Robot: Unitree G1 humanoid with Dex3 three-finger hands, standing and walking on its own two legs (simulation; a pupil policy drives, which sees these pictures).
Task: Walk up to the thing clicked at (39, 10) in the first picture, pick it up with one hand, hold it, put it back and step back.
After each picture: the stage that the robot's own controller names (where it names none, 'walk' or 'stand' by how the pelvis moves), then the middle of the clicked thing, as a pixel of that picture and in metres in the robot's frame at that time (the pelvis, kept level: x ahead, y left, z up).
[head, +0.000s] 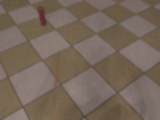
stand; (42, 16) +1.74 +0.53 -0.66
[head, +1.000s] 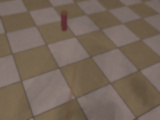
walk; (64, 21) +1.65 +0.19 -0.63
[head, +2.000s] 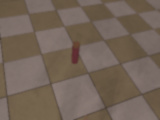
walk; (75, 53) +1.07 +0.05 -0.64
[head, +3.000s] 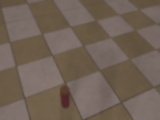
walk; (65, 97) +0.61 +0.11 -0.65
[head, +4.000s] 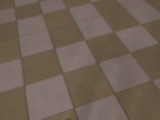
walk; out of the picture +0.37 +0.15 -0.63
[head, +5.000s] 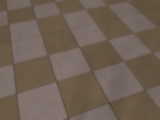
stand; out of the picture +0.32 +0.13 -0.66
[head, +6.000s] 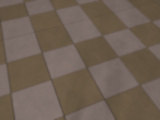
stand; out of the picture +0.31 +0.15 -0.66
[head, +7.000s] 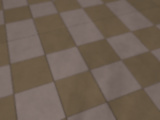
stand; out of the picture +0.31 +0.14 -0.66
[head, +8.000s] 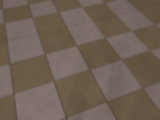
stand; out of the picture +0.31 +0.14 -0.66
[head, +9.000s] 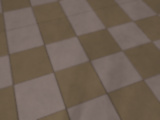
go down; out of the picture +0.31 +0.14 -0.65
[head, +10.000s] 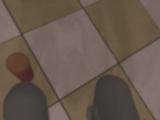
go down; (22, 70) +0.39 +0.19 -0.25
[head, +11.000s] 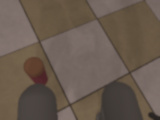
approach; (37, 74) +0.39 +0.18 -0.27
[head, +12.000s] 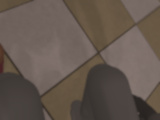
close in; out of the picture +0.37 +0.22 -0.16
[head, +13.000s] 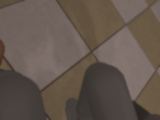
lift; out of the picture +0.37 +0.22 -0.16
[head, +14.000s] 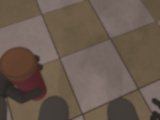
lift; (29, 80) +0.32 +0.18 +0.00
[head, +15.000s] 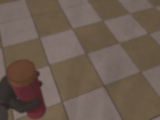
hold; (30, 94) +0.30 +0.18 +0.01
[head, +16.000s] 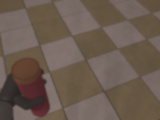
hold; (34, 91) +0.31 +0.17 +0.02
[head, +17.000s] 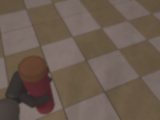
crouch; (40, 89) +0.31 +0.15 +0.03
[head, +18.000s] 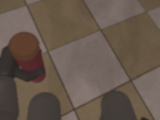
crouch; (31, 62) +0.39 +0.17 -0.06
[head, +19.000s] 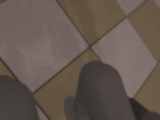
lower; out of the picture +0.40 +0.24 -0.16
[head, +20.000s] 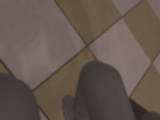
lower; out of the picture +0.41 +0.24 -0.16
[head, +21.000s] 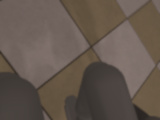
lower; out of the picture +0.40 +0.24 -0.16
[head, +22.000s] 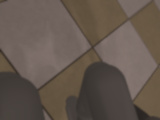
lower; out of the picture +0.39 +0.24 -0.16
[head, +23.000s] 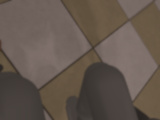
loosen; out of the picture +0.38 +0.23 -0.17
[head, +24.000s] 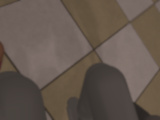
withdraw; out of the picture +0.37 +0.22 -0.17
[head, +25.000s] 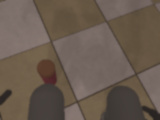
walk; (48, 74) +0.39 +0.17 -0.31
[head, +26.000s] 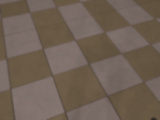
stand; out of the picture +0.31 +0.14 -0.59
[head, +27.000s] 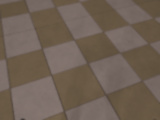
stand; out of the picture +0.32 +0.15 -0.60
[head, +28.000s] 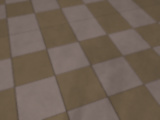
stand; out of the picture +0.32 +0.14 -0.63
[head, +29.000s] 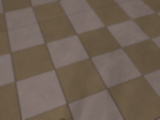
walk; out of the picture +0.35 +0.14 -0.65
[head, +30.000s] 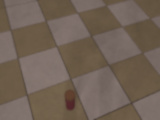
walk; (70, 100) +0.46 +0.08 -0.63
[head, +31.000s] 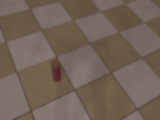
walk; (56, 71) +0.71 +0.18 -0.63
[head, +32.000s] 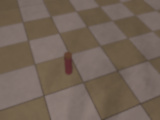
stand; (68, 63) +0.94 +0.15 -0.64
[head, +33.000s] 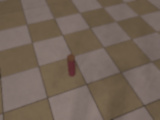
stand; (71, 66) +0.94 +0.13 -0.66
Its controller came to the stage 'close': yes
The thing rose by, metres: 0.66
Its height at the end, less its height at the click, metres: +0.00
